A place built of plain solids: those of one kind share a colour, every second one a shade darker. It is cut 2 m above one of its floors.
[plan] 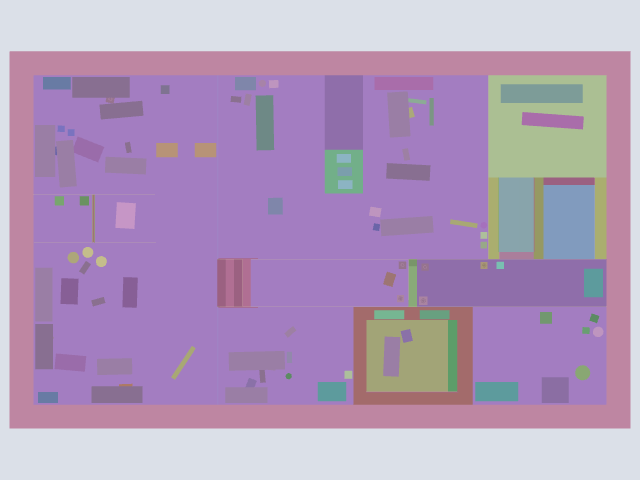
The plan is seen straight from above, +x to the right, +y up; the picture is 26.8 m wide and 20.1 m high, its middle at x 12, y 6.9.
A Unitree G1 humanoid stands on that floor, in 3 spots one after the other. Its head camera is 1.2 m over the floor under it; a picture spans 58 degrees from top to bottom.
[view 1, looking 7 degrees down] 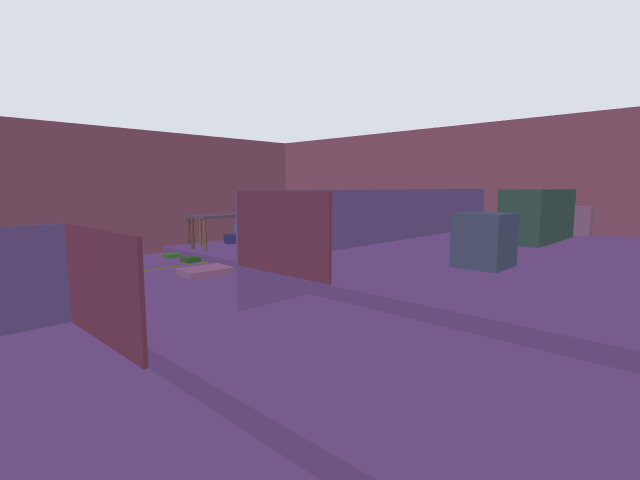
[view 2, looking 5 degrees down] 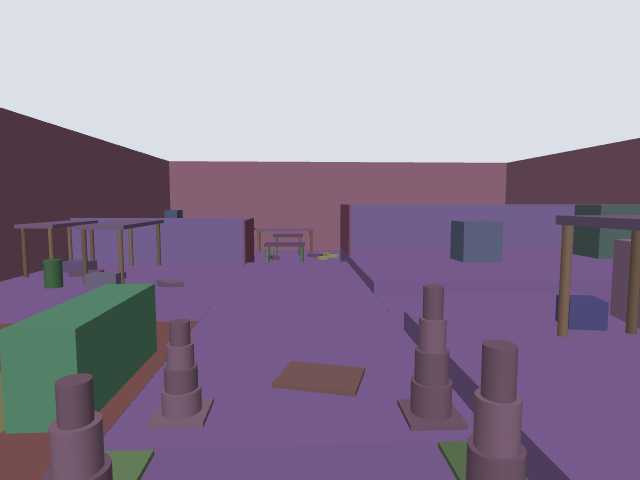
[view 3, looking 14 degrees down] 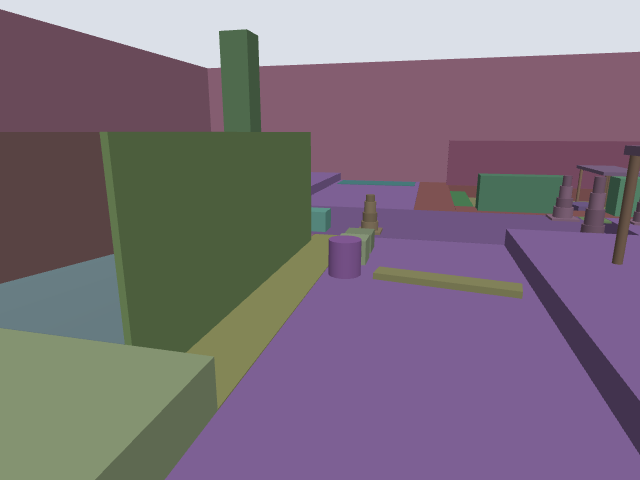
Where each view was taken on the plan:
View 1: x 12.50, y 2.75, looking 134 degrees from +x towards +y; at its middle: rail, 4.69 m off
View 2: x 17.76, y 5.10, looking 177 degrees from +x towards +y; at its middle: wall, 17.85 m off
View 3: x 18.20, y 11.05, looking -76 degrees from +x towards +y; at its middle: floor_fore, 4.96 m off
